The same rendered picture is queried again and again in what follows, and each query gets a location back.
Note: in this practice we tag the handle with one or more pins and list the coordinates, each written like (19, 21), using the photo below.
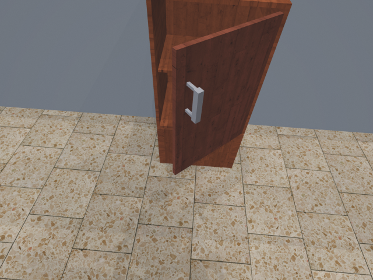
(198, 94)

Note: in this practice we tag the cupboard door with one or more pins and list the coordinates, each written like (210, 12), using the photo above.
(228, 65)

